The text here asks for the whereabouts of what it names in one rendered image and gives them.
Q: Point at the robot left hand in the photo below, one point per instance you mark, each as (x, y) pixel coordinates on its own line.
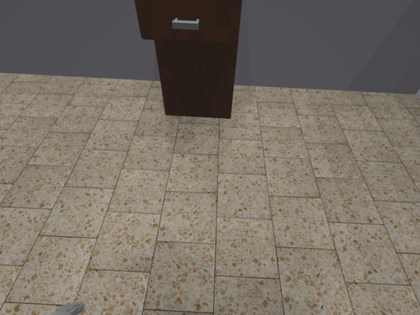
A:
(70, 309)

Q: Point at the handle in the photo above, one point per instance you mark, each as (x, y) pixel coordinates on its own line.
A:
(185, 25)

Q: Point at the drawer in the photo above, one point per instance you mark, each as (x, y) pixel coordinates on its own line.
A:
(218, 20)

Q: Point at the cabinet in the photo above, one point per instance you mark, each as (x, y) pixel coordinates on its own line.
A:
(197, 78)

